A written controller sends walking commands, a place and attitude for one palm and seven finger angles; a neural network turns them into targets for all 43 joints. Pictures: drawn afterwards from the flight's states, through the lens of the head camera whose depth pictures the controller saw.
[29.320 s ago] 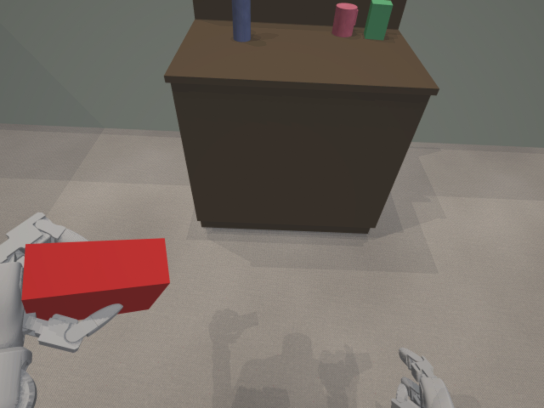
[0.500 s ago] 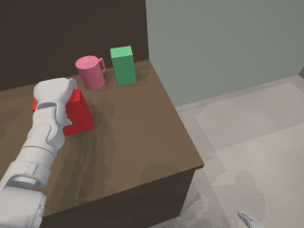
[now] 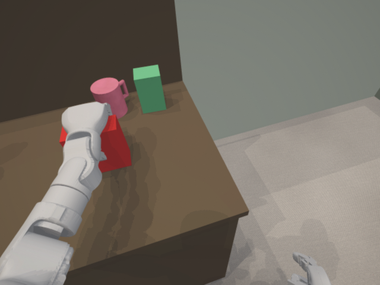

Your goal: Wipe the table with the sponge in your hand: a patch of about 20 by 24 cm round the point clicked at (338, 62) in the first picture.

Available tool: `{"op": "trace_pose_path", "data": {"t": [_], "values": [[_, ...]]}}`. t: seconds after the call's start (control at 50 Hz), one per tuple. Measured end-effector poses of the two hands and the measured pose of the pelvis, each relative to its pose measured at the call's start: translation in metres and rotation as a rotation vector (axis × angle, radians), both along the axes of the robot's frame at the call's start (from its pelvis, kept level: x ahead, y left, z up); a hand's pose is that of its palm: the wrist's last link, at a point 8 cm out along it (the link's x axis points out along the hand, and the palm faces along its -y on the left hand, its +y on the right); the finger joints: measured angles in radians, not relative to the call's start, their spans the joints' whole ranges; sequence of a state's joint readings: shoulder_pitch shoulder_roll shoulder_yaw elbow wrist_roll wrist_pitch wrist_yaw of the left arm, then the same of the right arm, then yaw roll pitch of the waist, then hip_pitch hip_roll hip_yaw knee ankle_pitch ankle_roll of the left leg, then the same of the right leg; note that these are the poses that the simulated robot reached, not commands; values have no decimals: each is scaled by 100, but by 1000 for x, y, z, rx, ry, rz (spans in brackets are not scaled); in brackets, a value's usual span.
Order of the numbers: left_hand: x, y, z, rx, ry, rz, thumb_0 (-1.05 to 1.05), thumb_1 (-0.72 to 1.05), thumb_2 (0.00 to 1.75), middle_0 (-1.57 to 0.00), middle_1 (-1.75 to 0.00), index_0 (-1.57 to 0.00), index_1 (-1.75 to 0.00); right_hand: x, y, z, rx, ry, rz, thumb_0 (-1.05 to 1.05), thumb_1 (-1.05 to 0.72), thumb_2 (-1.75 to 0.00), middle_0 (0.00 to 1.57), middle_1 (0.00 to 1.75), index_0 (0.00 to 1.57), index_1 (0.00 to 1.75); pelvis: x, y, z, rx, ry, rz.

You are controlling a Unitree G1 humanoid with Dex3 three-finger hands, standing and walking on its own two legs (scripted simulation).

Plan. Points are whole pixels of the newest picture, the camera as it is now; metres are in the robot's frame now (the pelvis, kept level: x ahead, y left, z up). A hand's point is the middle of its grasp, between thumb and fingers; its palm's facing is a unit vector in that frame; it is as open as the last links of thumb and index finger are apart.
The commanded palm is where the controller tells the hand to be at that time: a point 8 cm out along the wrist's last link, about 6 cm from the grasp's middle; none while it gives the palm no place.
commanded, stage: wipe back along the middle lane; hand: left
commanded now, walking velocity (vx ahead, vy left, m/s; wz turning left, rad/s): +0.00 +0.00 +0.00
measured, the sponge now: (102, 152) +0.39 +0.25 +0.05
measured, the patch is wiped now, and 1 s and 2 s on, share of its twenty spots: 0.20 0.50 0.60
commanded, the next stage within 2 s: slide across to the third lane in 1.48 s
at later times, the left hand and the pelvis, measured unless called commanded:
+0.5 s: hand (96, 153) +0.35 +0.23 +0.11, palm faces +0.03 -0.03 -1.00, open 9.8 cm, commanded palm +0.31 +0.22 +0.14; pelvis -0.01 +0.00 +0.00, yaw -1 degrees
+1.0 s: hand (99, 166) +0.32 +0.21 +0.11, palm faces +0.07 -0.06 -1.00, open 9.8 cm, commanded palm +0.27 +0.20 +0.14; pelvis -0.01 +0.00 +0.00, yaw -1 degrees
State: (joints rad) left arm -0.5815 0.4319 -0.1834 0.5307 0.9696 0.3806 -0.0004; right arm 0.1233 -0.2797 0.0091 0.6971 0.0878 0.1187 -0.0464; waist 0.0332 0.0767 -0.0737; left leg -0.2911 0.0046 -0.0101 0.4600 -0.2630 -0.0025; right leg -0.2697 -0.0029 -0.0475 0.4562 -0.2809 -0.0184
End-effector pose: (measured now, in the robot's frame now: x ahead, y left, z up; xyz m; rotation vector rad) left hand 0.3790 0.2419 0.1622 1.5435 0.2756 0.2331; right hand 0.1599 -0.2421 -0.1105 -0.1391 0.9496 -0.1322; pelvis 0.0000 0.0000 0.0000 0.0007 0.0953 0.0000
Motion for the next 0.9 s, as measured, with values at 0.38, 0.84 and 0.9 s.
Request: {"op": "trace_pose_path", "data": {"t": [0.38, 0.84, 0.9], "values": [[-39, -13, -2, -10, -49, 7, 1, -46, 107, -74, -142, -74, -141, 18, 6, 11, 36, -75, 17, 1, -91, -90, 20, 30, 20, 29, -6, -1, 0, 5, -36, -12], [-75, -29, -4, -23, -86, -2, 2, -46, 107, -72, -144, -74, -141, 39, 25, 21, 84, -147, 83, 1, -91, -90, 20, 30, 20, 29, -10, -1, -1, 9, -65, -11], [-79, -31, -4, -29, -91, -7, 2, -46, 107, -72, -144, -74, -141, 41, 25, 21, 90, -155, 87, 1, -91, -90, 20, 30, 20, 29, -9, -2, -1, 9, -68, -14]]}}
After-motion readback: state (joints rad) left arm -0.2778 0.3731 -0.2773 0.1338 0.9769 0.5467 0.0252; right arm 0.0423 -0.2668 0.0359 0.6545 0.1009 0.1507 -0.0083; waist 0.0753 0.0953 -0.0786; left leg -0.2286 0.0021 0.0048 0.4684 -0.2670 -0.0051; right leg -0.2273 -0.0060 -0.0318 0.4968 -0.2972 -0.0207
